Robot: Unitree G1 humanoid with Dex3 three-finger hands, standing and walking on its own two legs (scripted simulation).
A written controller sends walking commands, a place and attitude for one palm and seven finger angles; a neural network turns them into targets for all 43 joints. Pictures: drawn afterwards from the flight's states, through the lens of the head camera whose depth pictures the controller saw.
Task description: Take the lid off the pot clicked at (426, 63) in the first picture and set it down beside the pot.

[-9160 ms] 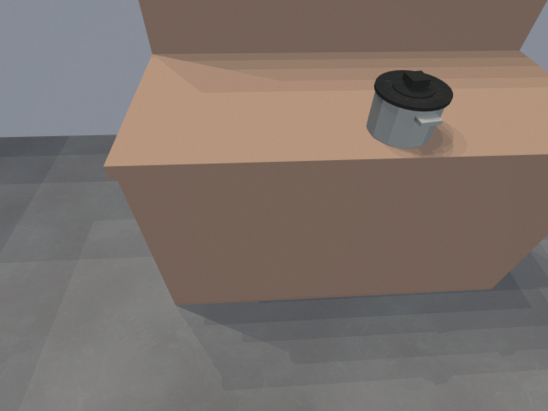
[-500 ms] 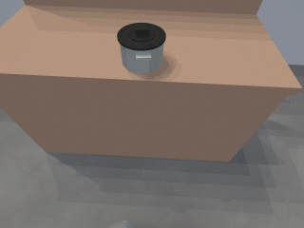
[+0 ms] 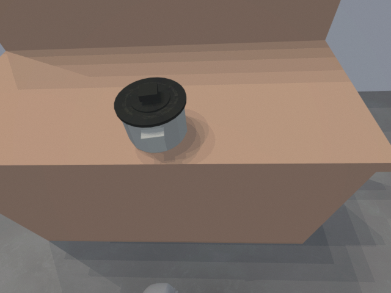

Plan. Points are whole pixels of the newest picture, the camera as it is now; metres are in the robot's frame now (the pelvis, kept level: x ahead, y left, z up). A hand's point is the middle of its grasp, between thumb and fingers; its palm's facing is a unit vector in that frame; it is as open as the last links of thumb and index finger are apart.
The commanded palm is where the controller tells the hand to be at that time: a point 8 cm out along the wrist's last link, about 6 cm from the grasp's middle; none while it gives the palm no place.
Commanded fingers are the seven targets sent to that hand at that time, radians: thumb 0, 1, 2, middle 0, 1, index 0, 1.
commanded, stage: come to a stop and stand still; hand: left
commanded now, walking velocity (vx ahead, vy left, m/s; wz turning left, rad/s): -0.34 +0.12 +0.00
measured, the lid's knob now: (148, 92) +0.52 +0.13 +0.12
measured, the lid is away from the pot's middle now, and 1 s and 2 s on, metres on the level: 0.00 0.00 0.00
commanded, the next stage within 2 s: look again from close up in 1.40 s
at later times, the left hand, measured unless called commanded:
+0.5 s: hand out of the picture +0.11 +0.22 -0.17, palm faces +0.04 -0.95 -0.29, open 7.4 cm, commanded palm none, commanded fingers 0.00 0.90 0.90 -0.20 -0.30 -0.20 -0.30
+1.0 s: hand out of the picture +0.08 +0.18 -0.18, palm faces -0.02 -0.97 -0.25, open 7.4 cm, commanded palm none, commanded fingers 0.00 0.90 0.90 -0.20 -0.30 -0.20 -0.30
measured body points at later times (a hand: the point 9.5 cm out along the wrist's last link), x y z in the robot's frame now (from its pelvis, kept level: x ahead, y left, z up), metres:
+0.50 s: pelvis +0.03 +0.00 -0.01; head +0.08 +0.00 +0.44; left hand +0.11 +0.27 -0.15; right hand +0.15 -0.23 -0.15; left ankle +0.11 +0.13 -0.74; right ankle +0.00 -0.15 -0.71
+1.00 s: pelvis +0.04 -0.01 -0.02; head +0.04 -0.03 +0.43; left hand +0.08 +0.23 -0.16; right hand +0.00 -0.23 -0.18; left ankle +0.11 +0.12 -0.74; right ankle +0.01 -0.17 -0.74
